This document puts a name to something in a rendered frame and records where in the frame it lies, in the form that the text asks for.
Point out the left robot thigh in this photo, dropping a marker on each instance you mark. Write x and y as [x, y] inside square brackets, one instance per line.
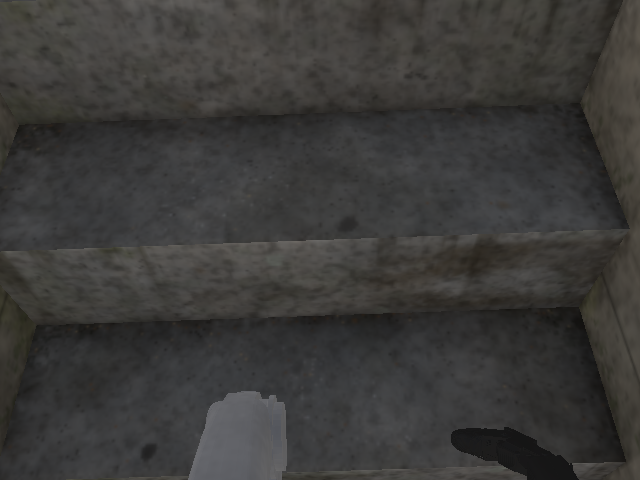
[244, 439]

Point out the right robot hand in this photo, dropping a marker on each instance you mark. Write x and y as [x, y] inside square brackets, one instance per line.
[513, 450]

